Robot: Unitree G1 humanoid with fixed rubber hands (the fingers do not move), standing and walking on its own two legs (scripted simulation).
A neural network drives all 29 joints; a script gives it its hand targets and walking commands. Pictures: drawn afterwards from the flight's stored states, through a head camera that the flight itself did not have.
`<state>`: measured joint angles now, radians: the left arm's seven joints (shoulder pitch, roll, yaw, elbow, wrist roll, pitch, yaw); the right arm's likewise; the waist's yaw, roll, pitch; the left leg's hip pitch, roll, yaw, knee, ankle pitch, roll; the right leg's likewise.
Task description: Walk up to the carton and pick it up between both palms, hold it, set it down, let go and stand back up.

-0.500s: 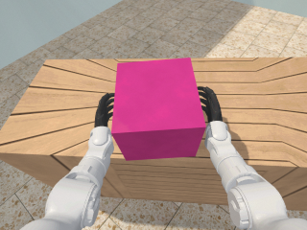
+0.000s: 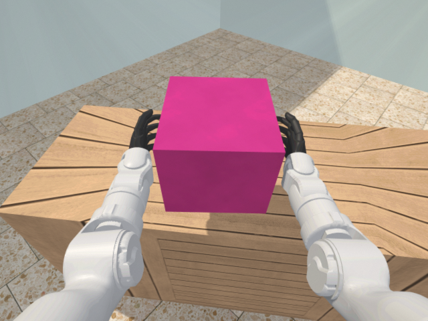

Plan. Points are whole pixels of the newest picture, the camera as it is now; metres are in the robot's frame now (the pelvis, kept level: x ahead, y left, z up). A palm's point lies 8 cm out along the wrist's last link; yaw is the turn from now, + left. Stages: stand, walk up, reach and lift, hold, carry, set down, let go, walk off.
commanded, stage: reach and lift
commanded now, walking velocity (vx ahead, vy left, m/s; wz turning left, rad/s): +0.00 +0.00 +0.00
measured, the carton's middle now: (217, 143) +0.45 -0.01 +0.10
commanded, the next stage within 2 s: hold in 1.68 s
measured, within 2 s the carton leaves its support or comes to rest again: neither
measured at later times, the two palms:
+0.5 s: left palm (130, 153) +0.38 +0.16 +0.14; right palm (292, 155) +0.37 -0.15 +0.13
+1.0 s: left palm (127, 145) +0.37 +0.15 +0.17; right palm (297, 155) +0.36 -0.15 +0.15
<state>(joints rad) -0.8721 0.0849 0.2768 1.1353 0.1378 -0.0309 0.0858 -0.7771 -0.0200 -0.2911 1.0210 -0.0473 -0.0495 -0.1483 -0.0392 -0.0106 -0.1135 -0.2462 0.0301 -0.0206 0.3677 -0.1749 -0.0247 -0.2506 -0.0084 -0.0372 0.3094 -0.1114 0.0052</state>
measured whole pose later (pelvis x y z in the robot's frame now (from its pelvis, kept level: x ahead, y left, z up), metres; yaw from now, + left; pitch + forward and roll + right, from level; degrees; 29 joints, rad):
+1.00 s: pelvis +0.00 +0.00 +0.00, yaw +2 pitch -7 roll -1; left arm -0.61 -0.03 0.25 0.28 0.30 0.54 -0.01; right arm -0.56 -0.01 -0.11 0.53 0.12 0.25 -0.19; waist -0.08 -0.04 0.02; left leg -0.04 0.02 -0.05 0.35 -0.19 -0.02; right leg -0.03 -0.01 -0.05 0.27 -0.12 0.01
